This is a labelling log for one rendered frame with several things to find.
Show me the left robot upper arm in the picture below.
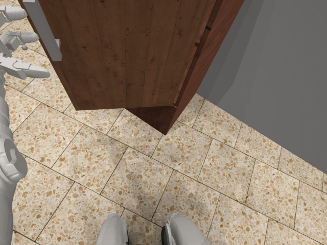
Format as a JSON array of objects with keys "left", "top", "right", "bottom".
[{"left": 0, "top": 137, "right": 28, "bottom": 245}]

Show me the right robot thigh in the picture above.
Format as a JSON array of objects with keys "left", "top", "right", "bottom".
[{"left": 165, "top": 216, "right": 211, "bottom": 245}]

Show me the left robot thigh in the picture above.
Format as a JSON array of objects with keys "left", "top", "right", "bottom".
[{"left": 96, "top": 217, "right": 128, "bottom": 245}]

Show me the robot thigh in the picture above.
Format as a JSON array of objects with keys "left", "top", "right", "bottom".
[
  {"left": 165, "top": 216, "right": 211, "bottom": 245},
  {"left": 96, "top": 217, "right": 128, "bottom": 245}
]

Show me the robot left hand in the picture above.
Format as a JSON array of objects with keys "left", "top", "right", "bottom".
[{"left": 0, "top": 6, "right": 50, "bottom": 80}]

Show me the cupboard door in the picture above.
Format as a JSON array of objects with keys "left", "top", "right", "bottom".
[{"left": 18, "top": 0, "right": 211, "bottom": 111}]

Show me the left robot forearm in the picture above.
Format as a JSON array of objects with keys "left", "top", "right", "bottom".
[{"left": 0, "top": 72, "right": 14, "bottom": 143}]

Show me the handle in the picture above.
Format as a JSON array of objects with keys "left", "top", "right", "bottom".
[{"left": 22, "top": 0, "right": 62, "bottom": 61}]

